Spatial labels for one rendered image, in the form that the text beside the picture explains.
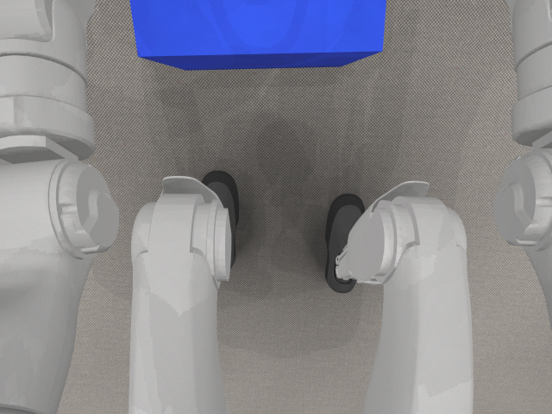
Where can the robot right thigh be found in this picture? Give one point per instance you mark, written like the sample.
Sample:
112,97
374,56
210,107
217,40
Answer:
424,359

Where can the left robot upper arm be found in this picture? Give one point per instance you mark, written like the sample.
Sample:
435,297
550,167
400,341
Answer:
55,216

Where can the left robot forearm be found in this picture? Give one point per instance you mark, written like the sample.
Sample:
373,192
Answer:
43,81

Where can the right robot upper arm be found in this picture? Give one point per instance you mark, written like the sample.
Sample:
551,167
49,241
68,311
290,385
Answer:
522,212

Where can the robot left foot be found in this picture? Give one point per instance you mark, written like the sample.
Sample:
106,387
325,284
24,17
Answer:
225,188

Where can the carton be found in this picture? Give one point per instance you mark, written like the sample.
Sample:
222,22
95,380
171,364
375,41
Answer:
257,34

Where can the right robot forearm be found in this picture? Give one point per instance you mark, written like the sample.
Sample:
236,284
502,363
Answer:
531,32

